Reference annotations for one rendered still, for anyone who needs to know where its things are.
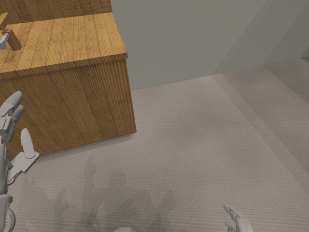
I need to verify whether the robot left hand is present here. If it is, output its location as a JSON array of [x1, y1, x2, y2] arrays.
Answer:
[[0, 91, 39, 195]]

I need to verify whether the counter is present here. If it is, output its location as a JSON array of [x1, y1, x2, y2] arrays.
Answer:
[[0, 0, 137, 162]]

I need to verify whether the robot left forearm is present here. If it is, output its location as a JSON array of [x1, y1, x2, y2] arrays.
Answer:
[[0, 194, 16, 232]]

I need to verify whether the tap lever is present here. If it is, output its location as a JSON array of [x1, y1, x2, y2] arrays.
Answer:
[[0, 33, 10, 50]]

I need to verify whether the robot right hand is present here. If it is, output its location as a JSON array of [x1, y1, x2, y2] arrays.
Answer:
[[220, 203, 254, 232]]

